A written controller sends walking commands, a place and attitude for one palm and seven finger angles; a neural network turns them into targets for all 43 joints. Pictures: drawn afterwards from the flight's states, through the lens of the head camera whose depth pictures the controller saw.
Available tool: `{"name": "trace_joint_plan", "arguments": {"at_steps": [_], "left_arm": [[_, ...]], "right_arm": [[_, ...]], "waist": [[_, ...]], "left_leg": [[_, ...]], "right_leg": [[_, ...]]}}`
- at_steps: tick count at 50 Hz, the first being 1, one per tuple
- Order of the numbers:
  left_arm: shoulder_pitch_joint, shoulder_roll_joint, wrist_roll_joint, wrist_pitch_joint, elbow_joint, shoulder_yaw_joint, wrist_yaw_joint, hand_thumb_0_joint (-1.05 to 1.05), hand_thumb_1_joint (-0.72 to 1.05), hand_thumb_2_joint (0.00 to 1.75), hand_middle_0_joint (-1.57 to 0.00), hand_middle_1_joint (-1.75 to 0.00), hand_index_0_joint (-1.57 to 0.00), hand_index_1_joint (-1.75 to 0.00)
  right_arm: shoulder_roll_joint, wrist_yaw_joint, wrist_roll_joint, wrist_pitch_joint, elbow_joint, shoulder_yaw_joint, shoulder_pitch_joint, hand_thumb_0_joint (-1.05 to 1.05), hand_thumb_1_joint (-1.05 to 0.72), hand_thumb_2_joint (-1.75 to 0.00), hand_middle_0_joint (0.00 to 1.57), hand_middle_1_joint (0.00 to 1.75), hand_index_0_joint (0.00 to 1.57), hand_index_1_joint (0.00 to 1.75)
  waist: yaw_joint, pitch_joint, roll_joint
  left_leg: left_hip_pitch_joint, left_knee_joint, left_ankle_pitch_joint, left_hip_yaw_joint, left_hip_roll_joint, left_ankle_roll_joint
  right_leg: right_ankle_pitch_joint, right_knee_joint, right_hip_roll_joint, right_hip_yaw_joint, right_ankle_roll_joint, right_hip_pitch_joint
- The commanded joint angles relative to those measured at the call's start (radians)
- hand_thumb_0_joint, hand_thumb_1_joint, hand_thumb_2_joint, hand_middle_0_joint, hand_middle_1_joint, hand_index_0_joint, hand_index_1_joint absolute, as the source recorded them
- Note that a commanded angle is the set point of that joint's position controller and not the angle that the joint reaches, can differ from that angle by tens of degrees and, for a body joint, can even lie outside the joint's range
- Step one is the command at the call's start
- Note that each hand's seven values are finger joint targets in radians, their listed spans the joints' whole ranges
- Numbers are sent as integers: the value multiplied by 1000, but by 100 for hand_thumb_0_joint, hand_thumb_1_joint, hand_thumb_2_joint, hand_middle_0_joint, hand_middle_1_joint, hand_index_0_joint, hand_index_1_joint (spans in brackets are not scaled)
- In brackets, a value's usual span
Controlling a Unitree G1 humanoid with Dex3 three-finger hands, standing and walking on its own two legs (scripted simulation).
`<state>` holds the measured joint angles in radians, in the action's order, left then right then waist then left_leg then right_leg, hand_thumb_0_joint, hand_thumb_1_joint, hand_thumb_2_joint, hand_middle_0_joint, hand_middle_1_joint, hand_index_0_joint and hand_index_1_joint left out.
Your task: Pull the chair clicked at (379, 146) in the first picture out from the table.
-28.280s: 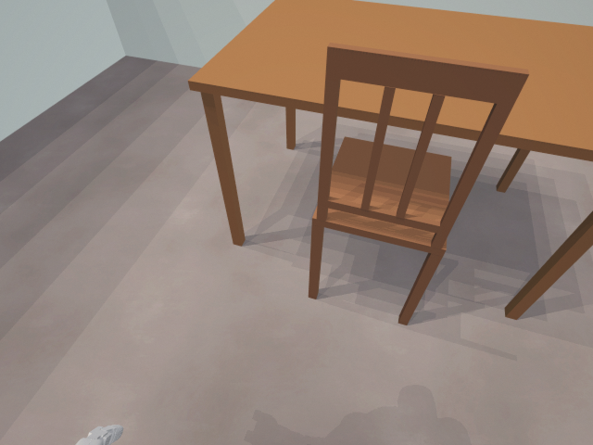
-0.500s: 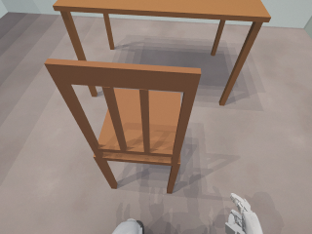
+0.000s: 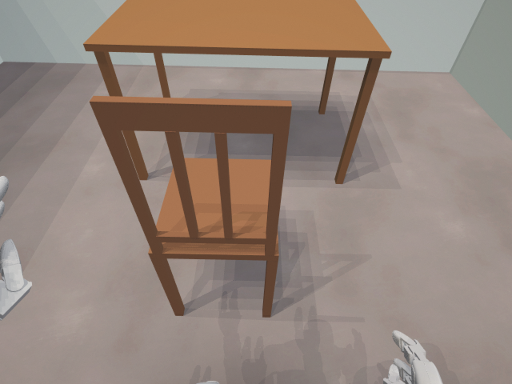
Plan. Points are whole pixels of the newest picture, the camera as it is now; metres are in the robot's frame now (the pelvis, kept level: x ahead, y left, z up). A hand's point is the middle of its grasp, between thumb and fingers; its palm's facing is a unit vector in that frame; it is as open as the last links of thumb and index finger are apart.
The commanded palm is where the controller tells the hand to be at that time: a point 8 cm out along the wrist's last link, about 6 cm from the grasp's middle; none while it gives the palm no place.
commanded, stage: stop stepping back and stand still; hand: left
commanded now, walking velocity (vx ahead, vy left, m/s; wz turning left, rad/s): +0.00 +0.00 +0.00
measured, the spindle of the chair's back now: (184, 190) +0.53 +0.19 -0.05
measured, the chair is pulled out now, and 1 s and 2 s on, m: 0.61 0.61 0.61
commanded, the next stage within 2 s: let the arm hang, fingers relaxed in 0.72 s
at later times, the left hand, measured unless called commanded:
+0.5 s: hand out of the picture +0.14 +0.27 +0.17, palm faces +0.43 -0.73 -0.53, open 7.4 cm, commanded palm +0.10 +0.30 +0.18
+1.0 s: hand out of the picture +0.13 +0.26 -0.08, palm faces +0.09 -0.92 -0.38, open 7.4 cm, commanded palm none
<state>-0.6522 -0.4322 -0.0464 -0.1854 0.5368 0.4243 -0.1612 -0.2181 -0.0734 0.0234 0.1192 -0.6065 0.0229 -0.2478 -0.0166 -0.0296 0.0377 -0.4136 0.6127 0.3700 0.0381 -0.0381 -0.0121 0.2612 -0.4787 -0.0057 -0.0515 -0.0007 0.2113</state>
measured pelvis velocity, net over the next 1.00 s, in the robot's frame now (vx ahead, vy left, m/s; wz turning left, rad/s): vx -0.04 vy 0.03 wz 0.02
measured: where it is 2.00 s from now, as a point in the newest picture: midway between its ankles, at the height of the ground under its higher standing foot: outside the picture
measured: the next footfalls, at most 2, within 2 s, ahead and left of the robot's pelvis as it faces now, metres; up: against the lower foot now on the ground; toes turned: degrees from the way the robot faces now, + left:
left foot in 0.10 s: +0.05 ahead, +0.12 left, +0.00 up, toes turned -3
right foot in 0.34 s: -0.04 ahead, -0.10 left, +0.00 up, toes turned -1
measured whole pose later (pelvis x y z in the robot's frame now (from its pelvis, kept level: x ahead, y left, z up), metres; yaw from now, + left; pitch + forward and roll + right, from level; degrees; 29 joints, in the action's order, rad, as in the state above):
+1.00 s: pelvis -0.04 +0.03 -0.01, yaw +1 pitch +2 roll +0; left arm -0.28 -0.27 0.03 0.03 -0.43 0.10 -0.02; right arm -0.24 0.01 -0.01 0.03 -0.79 0.02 -0.15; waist -0.02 0.00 0.07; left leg -0.39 0.58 0.22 0.04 0.05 0.03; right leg 0.36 -0.57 -0.02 -0.03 -0.01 0.23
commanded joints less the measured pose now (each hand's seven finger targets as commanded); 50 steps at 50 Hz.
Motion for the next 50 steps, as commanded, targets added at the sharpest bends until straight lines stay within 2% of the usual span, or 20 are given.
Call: {"name": "trace_joint_plan", "arguments": {"at_steps": [1,4,6,7,8,9,11,15,18,20,22,26,31,36,40,41,42,45,48,50], "left_arm": [[211,-177,4,-48,126,103,-52,0,90,90,-20,-30,-20,-30],[356,-163,10,-49,87,74,-54,0,90,90,-20,-30,-20,-30],[350,-156,17,-53,109,68,-54,0,90,90,-20,-30,-20,-30],[321,-152,25,-62,141,76,-54,0,90,90,-20,-30,-20,-30],[286,-162,24,-64,148,88,-47,0,90,90,-20,-30,-20,-30],[240,-164,38,-59,149,108,-42,0,90,90,-20,-30,-20,-30],[158,-179,37,-66,161,127,-30,0,90,90,-20,-30,-20,-30],[17,-200,23,-91,214,160,-29,0,90,90,-20,-30,-20,-30],[45,-229,-6,-109,154,207,-28,0,90,90,-20,-30,-20,-30],[61,-154,-25,-77,98,132,-21,0,90,90,-20,-30,-20,-30],[85,-147,-25,-60,37,116,-24,0,90,90,-20,-30,-20,-30],[237,-148,-16,-55,15,65,-18,0,90,90,-20,-30,-20,-30],[282,-163,5,-65,119,58,-19,0,90,90,-20,-30,-20,-30],[108,-214,1,-84,209,152,-33,0,90,90,-20,-30,-20,-30],[29,-190,-9,-86,189,169,-28,0,90,90,-20,-30,-20,-30],[156,76,77,26,-628,-360,109,0,90,90,-20,-30,-20,-30],[175,95,91,133,-688,-292,147,0,90,90,-20,-30,-20,-30],[219,124,78,173,-754,-328,158,0,90,90,-20,-30,-20,-30],[298,90,82,172,-908,-342,149,0,90,90,-20,-30,-20,-30],[341,81,77,179,-1015,-353,139,0,90,90,-20,-30,-20,-30]], "right_arm": [[-118,-18,-14,44,85,34,80,0,-90,-90,20,30,20,30],[-118,-29,-9,53,96,21,90,0,-90,-90,20,30,20,30],[-134,-41,1,74,121,31,101,0,-90,-90,20,30,20,30],[-144,-39,3,85,131,33,91,0,-90,-90,20,30,20,30],[-116,-34,7,95,124,26,105,0,-90,-90,20,30,20,30],[-117,-29,1,95,137,35,118,0,-90,-90,20,30,20,30],[-93,-9,4,98,148,45,114,0,-90,-90,20,30,20,30],[-86,12,-9,105,120,30,86,0,-90,-90,20,30,20,30],[-85,10,-19,98,84,30,56,0,-90,-90,20,30,20,30],[-116,7,3,88,82,58,49,0,-90,-90,20,30,20,30],[-107,6,0,77,69,39,67,0,-90,-90,20,30,20,30],[-125,-5,11,77,78,40,112,0,-90,-90,20,30,20,30],[-112,-4,5,70,94,37,137,0,-90,-90,20,30,20,30],[-106,5,2,58,125,38,130,0,-90,-90,20,30,20,30],[-98,8,1,43,145,35,118,0,-90,-90,20,30,20,30],[-168,95,11,104,-67,55,158,0,-90,-90,20,30,20,30],[-175,95,-19,22,-121,64,54,0,-90,-90,20,30,20,30],[-137,79,-32,-38,-75,36,65,0,-90,-90,20,30,20,30],[-132,73,-42,-69,-82,28,49,0,-90,-90,20,30,20,30],[-130,67,-44,-90,-112,26,30,0,-90,-90,20,30,20,30]], "waist": [[-29,15,-156],[-30,-44,-100],[-10,-114,80],[5,-89,157],[6,-39,300],[12,-45,339],[27,-3,326],[27,87,67],[-5,128,-27],[-10,127,-171],[-20,89,-132],[1,26,-120],[8,11,-11],[21,61,133],[17,93,148],[-28,34,51],[-5,128,4],[17,143,-24],[13,170,-279],[3,179,-313]], "left_leg": [[239,251,9,10,18,10],[174,8,124,38,-8,22],[15,-310,277,202,-76,63],[-40,-419,316,284,-136,89],[-132,-527,518,354,-174,86],[-242,-572,582,362,-186,96],[-257,-544,484,277,-152,97],[26,-278,117,144,-59,64],[124,-115,-48,55,-8,29],[213,9,-106,42,6,21],[218,-14,-140,38,4,27],[226,-161,-327,84,-51,53],[184,-194,-230,97,-44,62],[157,-260,-222,123,-56,62],[153,-278,-212,125,-64,52],[153,-138,-506,105,-57,40],[171,-113,-561,98,-80,47],[99,-132,-417,168,-103,89],[104,-61,-427,133,-25,69],[156,-39,-444,99,7,59]], "right_leg": [[351,269,-250,221,146,383],[475,173,-159,115,64,349],[370,17,-54,75,19,213],[233,-105,-4,40,0,108],[225,-238,21,30,-12,0],[176,-335,33,34,-15,-89],[153,-317,29,22,-17,-169],[35,156,-5,15,10,-157],[-122,225,-135,160,81,-102],[-78,213,-197,257,118,43],[-102,193,-195,232,108,80],[-169,126,-96,151,23,23],[-114,154,-91,156,25,-36],[-92,136,-60,113,27,-120],[-105,126,-40,87,23,-144],[-213,-14,-49,9,21,35],[-176,-23,-75,26,1,36],[-13,-59,-60,33,1,38],[-183,0,-117,94,55,-51],[-290,4,-154,106,88,-66]]}}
